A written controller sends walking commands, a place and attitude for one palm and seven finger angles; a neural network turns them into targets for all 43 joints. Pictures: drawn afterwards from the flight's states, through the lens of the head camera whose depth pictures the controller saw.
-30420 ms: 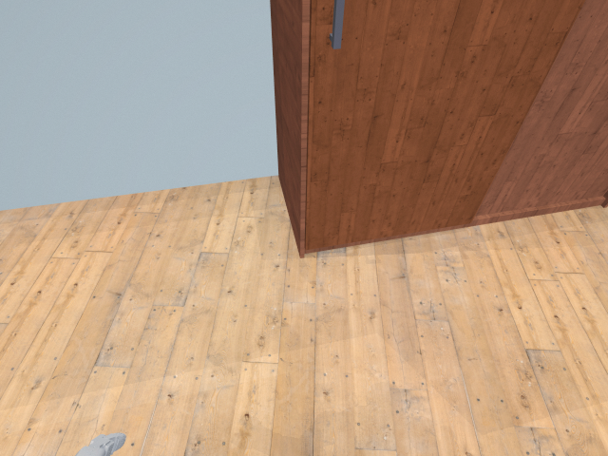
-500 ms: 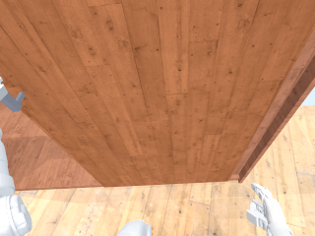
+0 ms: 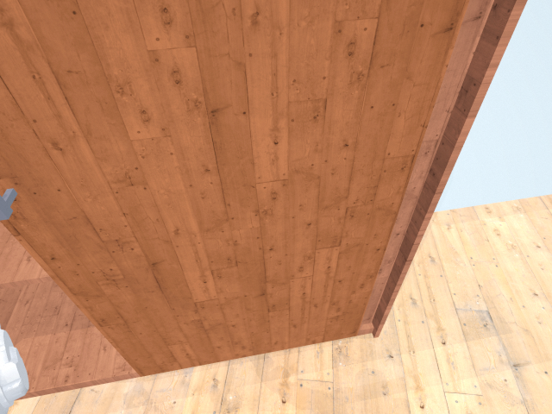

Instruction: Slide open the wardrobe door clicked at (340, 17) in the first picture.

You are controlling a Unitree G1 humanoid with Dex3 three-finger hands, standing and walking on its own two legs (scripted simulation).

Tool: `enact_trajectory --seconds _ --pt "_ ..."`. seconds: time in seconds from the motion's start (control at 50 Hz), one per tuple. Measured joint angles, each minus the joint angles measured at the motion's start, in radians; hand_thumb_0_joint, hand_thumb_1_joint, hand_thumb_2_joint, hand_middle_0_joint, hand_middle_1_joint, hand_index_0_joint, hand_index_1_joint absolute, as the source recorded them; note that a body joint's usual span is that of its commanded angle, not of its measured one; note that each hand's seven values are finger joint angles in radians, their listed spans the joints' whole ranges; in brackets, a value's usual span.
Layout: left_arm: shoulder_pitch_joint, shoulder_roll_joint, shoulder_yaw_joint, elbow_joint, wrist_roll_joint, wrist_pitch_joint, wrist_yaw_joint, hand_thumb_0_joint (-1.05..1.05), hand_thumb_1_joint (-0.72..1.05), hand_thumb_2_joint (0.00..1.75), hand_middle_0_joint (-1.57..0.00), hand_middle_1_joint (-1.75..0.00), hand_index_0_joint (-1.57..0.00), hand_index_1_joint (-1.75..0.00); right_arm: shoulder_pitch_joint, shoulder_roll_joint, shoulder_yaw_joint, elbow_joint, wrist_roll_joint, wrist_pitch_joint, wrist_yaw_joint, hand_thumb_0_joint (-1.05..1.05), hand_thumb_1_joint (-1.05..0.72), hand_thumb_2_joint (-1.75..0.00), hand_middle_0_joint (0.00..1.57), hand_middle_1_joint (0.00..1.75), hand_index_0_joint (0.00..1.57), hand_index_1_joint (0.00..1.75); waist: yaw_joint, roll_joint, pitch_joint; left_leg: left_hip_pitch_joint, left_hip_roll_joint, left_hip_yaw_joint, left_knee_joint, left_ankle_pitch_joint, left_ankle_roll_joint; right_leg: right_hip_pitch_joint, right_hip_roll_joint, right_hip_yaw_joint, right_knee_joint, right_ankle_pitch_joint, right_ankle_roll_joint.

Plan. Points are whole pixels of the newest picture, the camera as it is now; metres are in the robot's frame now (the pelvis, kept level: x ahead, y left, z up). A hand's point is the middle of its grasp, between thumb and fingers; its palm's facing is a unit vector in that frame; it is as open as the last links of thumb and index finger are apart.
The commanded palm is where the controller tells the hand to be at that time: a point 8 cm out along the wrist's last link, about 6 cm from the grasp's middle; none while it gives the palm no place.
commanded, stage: stop walking and hold the door there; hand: left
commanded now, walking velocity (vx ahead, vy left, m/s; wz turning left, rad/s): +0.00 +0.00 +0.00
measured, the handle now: out of the picture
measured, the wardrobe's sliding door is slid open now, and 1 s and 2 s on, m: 0.67 0.67 0.67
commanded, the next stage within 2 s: loosen the grip on the handle in 1.50 s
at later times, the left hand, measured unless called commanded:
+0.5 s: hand out of the picture +0.38 +0.39 +0.20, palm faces +0.60 -0.76 -0.26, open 6.3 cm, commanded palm +0.33 +0.42 +0.16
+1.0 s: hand out of the picture +0.38 +0.39 +0.17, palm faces +0.47 -0.85 -0.25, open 5.5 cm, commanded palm +0.34 +0.42 +0.16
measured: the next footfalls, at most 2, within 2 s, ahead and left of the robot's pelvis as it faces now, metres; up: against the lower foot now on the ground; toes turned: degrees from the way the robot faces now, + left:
left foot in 0.66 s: +0.03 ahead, +0.22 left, +0.00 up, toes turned +6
right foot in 0.92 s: +0.02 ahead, +0.02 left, +0.00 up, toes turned +0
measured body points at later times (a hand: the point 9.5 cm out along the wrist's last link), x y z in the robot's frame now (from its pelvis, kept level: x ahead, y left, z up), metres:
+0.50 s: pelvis +0.01 +0.02 +0.00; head -0.01 -0.01 +0.45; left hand +0.34 +0.42 +0.22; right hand +0.08 -0.28 -0.12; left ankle +0.04 +0.12 -0.72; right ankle +0.00 -0.11 -0.74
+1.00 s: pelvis -0.03 +0.09 -0.01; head +0.04 +0.08 +0.43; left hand +0.35 +0.43 +0.19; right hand +0.15 -0.10 -0.14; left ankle +0.02 +0.20 -0.73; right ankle -0.01 +0.02 -0.74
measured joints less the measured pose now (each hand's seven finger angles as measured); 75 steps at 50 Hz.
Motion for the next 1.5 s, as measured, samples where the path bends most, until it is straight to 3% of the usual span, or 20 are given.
enact_trajectory --seconds 0.22,0.36,0.44,0.52,0.56,0.6,0.66,0.68,0.74,0.8,0.84,0.9,0.96,1.0,1.06,1.1,1.14,1.22,1.5 --pt "-0.043 0.003 -0.023 0.113 0.002 -0.050 -0.032 -0.04 0.67 0.85 -0.38 -1.33 -0.19 -1.30 0.016 -0.067 -0.036 0.036 0.004 -0.002 -0.014 0.01 -0.91 -0.90 0.21 0.30 0.20 0.30 0.009 0.004 -0.030 0.000 -0.006 0.004 0.026 -0.020 0.015 -0.001 -0.009 0.005 0.028 -0.028 0.013" --pt "-0.049 -0.008 -0.038 0.092 0.001 -0.070 -0.024 -0.05 0.67 0.85 -0.39 -1.33 -0.17 -1.30 -0.001 -0.069 -0.044 0.008 0.004 -0.011 -0.014 0.01 -0.91 -0.90 0.21 0.30 0.20 0.30 0.025 0.001 -0.015 -0.006 -0.014 0.004 0.006 -0.005 0.016 -0.013 -0.015 0.003 0.025 -0.022 0.013" --pt "-0.049 -0.030 -0.046 0.082 0.011 -0.081 -0.036 -0.07 0.66 0.85 -0.40 -1.34 -0.18 -1.30 -0.009 -0.079 -0.057 0.004 0.007 0.003 -0.006 0.01 -0.91 -0.90 0.21 0.30 0.20 0.30 0.033 0.017 -0.005 -0.032 -0.034 -0.038 0.082 -0.098 -0.010 -0.007 -0.027 -0.006 0.031 -0.032 0.019" --pt "-0.040 -0.078 -0.080 0.052 0.026 -0.065 -0.061 -0.12 0.68 0.86 -0.42 -1.37 -0.26 -1.33 -0.025 -0.094 -0.069 0.020 0.006 0.014 0.002 0.01 -0.91 -0.90 0.21 0.30 0.20 0.30 0.043 0.013 0.007 -0.065 -0.072 -0.105 0.260 -0.239 -0.023 0.006 -0.073 -0.005 0.034 -0.040 0.042" --pt "-0.032 -0.109 -0.085 0.017 0.023 -0.070 -0.072 -0.16 0.68 0.86 -0.43 -1.38 -0.31 -1.35 -0.035 -0.096 -0.070 0.021 0.000 0.014 0.004 0.01 -0.91 -0.90 0.21 0.30 0.20 0.30 0.042 -0.002 0.017 -0.057 -0.071 -0.110 0.262 -0.253 -0.027 0.010 -0.108 -0.005 0.038 -0.044 0.062" --pt "-0.027 -0.135 -0.102 -0.026 0.025 -0.071 -0.083 -0.19 0.67 0.86 -0.44 -1.39 -0.34 -1.36 -0.050 -0.095 -0.067 0.016 -0.005 0.012 0.004 0.01 -0.91 -0.90 0.21 0.30 0.20 0.30 0.034 -0.019 0.032 -0.025 -0.061 -0.105 0.192 -0.211 -0.033 0.011 -0.145 -0.011 0.054 -0.054 0.084" --pt "-0.026 -0.173 -0.135 -0.121 0.016 -0.080 -0.083 -0.22 0.66 0.85 -0.45 -1.40 -0.38 -1.38 -0.082 -0.095 -0.071 -0.005 -0.009 0.010 -0.005 0.01 -0.91 -0.90 0.21 0.30 0.20 0.30 0.026 -0.033 0.062 0.027 -0.048 -0.078 0.062 -0.044 -0.031 -0.024 -0.197 -0.011 0.139 -0.091 0.117" --pt "-0.024 -0.181 -0.149 -0.163 0.012 -0.085 -0.076 -0.23 0.66 0.84 -0.45 -1.41 -0.39 -1.39 -0.103 -0.084 -0.073 -0.011 -0.007 0.011 -0.009 0.01 -0.91 -0.90 0.20 0.30 0.20 0.30 0.032 -0.043 0.080 0.014 -0.061 -0.067 0.084 -0.050 -0.021 -0.056 -0.209 0.006 0.198 -0.101 0.109" --pt "-0.027 -0.202 -0.190 -0.254 0.003 -0.080 -0.060 -0.20 0.69 0.83 -0.46 -1.42 -0.39 -1.40 -0.152 -0.041 -0.065 -0.045 -0.004 -0.002 -0.005 0.01 -0.91 -0.90 0.20 0.30 0.20 0.30 0.064 -0.030 0.138 -0.009 -0.059 -0.055 0.107 -0.087 0.005 -0.163 -0.149 0.035 0.430 -0.292 0.080" --pt "-0.056 -0.224 -0.211 -0.317 -0.010 -0.042 -0.042 -0.19 0.72 0.81 -0.46 -1.42 -0.34 -1.40 -0.187 0.013 -0.032 -0.065 0.006 -0.025 0.003 0.01 -0.91 -0.90 0.20 0.30 0.20 0.30 0.082 -0.021 0.174 -0.022 -0.055 -0.060 0.080 -0.059 0.011 -0.215 -0.071 0.003 0.512 -0.270 0.064" --pt "-0.075 -0.232 -0.221 -0.348 -0.013 -0.012 -0.035 -0.18 0.73 0.80 -0.46 -1.42 -0.31 -1.40 -0.201 0.046 -0.006 -0.075 0.007 -0.032 0.006 0.00 -0.91 -0.90 0.20 0.30 0.20 0.30 0.089 -0.029 0.186 -0.031 -0.060 -0.062 0.072 -0.045 0.013 -0.202 -0.032 -0.015 0.448 -0.227 0.056" --pt "-0.093 -0.231 -0.225 -0.365 -0.018 0.016 -0.032 -0.17 0.75 0.80 -0.46 -1.41 -0.28 -1.40 -0.213 0.076 0.032 -0.087 0.004 -0.037 0.010 0.00 -0.91 -0.90 0.21 0.30 0.20 0.30 0.097 -0.046 0.191 -0.048 -0.073 -0.053 0.087 -0.047 0.012 -0.123 0.002 -0.027 0.233 -0.158 0.040" --pt "-0.089 -0.237 -0.210 -0.365 -0.017 0.013 -0.029 -0.17 0.75 0.80 -0.45 -1.41 -0.28 -1.40 -0.229 0.073 0.048 -0.078 -0.004 -0.031 0.010 0.00 -0.90 -0.90 0.21 0.30 0.21 0.30 0.087 -0.012 0.205 -0.058 -0.052 -0.064 0.122 -0.077 0.001 -0.078 0.034 -0.040 0.133 -0.060 -0.055" --pt "-0.083 -0.249 -0.215 -0.363 -0.019 0.005 -0.033 -0.17 0.74 0.80 -0.45 -1.41 -0.30 -1.40 -0.217 0.066 0.045 -0.065 -0.003 -0.033 0.008 0.00 -0.90 -0.90 0.21 0.30 0.21 0.30 0.080 -0.007 0.195 -0.066 -0.057 -0.098 0.175 -0.176 -0.018 -0.065 0.035 -0.049 0.108 -0.059 -0.073" --pt "-0.083 -0.275 -0.233 -0.374 -0.016 0.004 -0.043 -0.16 0.74 0.81 -0.45 -1.41 -0.33 -1.40 -0.187 0.047 0.041 -0.047 -0.006 -0.042 0.003 0.01 -0.90 -0.90 0.21 0.30 0.21 0.30 0.082 -0.034 0.179 -0.042 -0.064 -0.122 0.200 -0.235 -0.027 -0.043 0.021 -0.052 0.073 -0.049 -0.063" --pt "-0.079 -0.292 -0.248 -0.385 -0.015 0.004 -0.046 -0.15 0.73 0.82 -0.45 -1.40 -0.34 -1.40 -0.169 0.024 0.035 -0.042 -0.011 -0.042 -0.005 0.01 -0.90 -0.90 0.21 0.30 0.21 0.30 0.077 -0.047 0.166 0.008 -0.058 -0.118 0.116 -0.165 -0.029 -0.033 0.011 -0.057 0.064 -0.047 -0.051" --pt "-0.076 -0.303 -0.266 -0.399 -0.017 0.010 -0.044 -0.15 0.73 0.82 -0.45 -1.40 -0.35 -1.40 -0.163 0.002 0.019 -0.037 -0.011 -0.040 -0.012 0.01 -0.90 -0.90 0.21 0.30 0.21 0.30 0.072 -0.059 0.160 0.051 -0.060 -0.105 0.046 -0.049 -0.018 -0.031 -0.004 -0.055 0.081 -0.056 -0.035" --pt "-0.067 -0.316 -0.298 -0.411 -0.031 0.025 -0.028 -0.13 0.74 0.82 -0.45 -1.40 -0.34 -1.40 -0.164 -0.021 -0.009 -0.052 -0.008 -0.024 -0.009 0.01 -0.91 -0.90 0.21 0.30 0.20 0.30 0.083 -0.075 0.143 0.059 -0.069 -0.074 0.043 -0.100 0.009 -0.032 -0.009 -0.005 0.073 -0.054 0.006" --pt "-0.075 -0.328 -0.315 -0.378 -0.044 0.049 0.005 -0.08 0.79 0.82 -0.45 -1.40 -0.21 -1.40 -0.164 0.035 0.023 -0.069 -0.008 -0.005 -0.002 0.01 -0.91 -0.90 0.21 0.30 0.20 0.30 0.082 -0.039 0.119 0.033 -0.050 -0.068 0.043 -0.088 0.008 -0.038 0.012 0.001 0.017 0.003 -0.008"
